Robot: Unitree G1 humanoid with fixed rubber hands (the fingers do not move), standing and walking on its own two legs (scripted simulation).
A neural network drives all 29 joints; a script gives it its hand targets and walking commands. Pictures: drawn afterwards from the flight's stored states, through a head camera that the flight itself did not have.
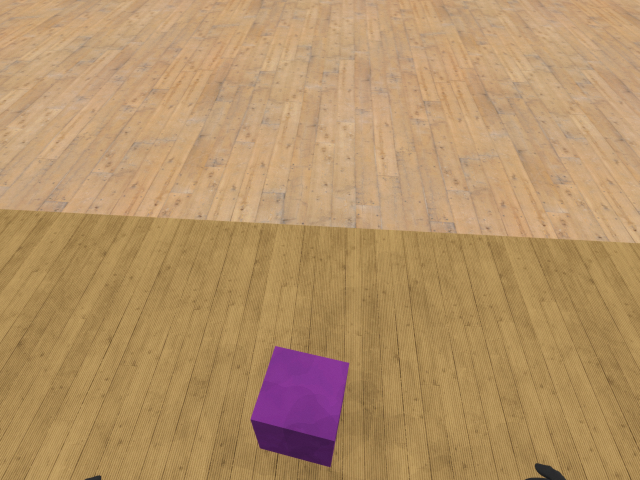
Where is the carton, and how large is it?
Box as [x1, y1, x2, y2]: [250, 346, 348, 466]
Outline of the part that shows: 275,346 250,419 259,446 264,449 330,466 348,363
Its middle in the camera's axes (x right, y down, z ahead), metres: -0.05 +0.48 +1.10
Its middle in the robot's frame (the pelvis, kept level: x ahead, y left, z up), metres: +0.45 +0.03 -0.66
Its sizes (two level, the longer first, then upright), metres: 0.210 0.200 0.250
